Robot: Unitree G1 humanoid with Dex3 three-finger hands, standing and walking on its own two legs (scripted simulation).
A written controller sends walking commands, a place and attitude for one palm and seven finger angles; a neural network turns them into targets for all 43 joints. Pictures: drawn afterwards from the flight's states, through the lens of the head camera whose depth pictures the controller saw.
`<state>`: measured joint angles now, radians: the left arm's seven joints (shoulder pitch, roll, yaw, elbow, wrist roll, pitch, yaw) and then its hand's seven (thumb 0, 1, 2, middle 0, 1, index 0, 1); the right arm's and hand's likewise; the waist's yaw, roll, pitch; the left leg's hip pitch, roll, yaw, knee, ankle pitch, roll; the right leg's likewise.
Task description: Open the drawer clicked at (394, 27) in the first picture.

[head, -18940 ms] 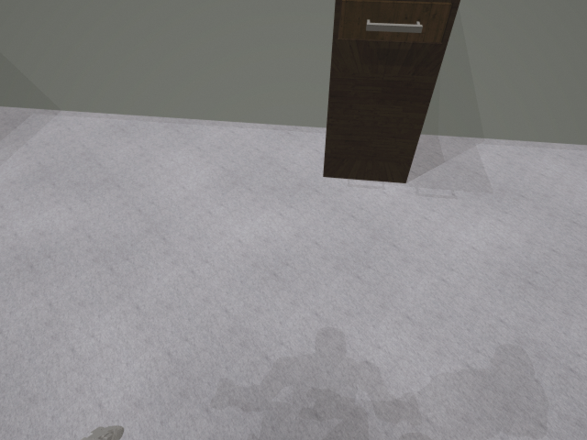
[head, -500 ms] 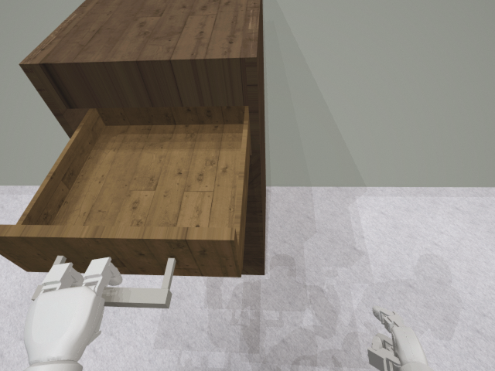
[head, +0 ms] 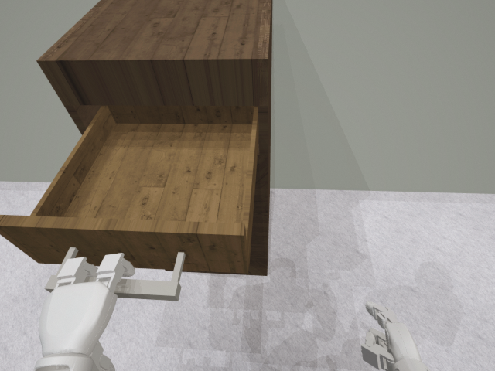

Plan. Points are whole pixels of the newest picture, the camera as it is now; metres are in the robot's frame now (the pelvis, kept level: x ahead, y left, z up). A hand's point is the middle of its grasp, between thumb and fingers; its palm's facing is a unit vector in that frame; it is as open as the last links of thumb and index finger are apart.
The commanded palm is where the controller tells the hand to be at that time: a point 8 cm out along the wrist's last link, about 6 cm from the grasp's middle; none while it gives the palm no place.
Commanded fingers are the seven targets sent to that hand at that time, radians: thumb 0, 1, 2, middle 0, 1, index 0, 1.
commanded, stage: lift the hand off the handle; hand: left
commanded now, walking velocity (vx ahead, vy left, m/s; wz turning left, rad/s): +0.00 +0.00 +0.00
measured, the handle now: (119, 272) +0.24 +0.24 +0.04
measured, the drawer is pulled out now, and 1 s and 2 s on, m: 0.30 0.30 0.30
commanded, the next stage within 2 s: draw the hand back to the body in 1.52 s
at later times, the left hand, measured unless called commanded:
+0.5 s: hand (95, 296) +0.20 +0.25 +0.05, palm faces +0.07 -0.06 -1.00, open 13.7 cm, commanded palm +0.17 +0.25 +0.11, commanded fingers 0.00 -0.50 0.30 -0.30 -1.20 -0.30 -1.20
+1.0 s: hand (79, 268) +0.21 +0.25 +0.12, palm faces +0.09 -0.07 -0.99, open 13.8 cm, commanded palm +0.17 +0.24 +0.18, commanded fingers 0.00 -0.50 0.30 -0.30 -1.20 -0.30 -1.20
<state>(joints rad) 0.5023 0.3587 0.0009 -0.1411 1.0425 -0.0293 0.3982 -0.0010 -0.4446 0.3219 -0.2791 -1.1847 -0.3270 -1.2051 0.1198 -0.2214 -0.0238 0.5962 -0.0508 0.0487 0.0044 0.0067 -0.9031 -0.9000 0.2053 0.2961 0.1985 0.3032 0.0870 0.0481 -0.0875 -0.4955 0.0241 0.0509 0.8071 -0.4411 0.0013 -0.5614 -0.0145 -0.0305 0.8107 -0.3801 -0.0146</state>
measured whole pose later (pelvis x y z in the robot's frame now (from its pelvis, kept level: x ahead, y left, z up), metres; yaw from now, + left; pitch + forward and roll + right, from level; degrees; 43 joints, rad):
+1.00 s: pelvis +0.00 +0.00 +0.03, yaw +1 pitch -1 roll +0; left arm 0.34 0.46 -0.01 -0.31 0.94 0.07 0.12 0.00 -0.49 0.30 -0.32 -1.20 -0.33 -1.20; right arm 0.08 -0.24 0.02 0.62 -0.01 0.08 -0.03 0.01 -0.90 -0.90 0.20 0.30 0.20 0.30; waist 0.12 0.10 -0.01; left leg -0.19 0.01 0.03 0.51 -0.31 0.00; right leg -0.25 -0.01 -0.06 0.52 -0.26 -0.01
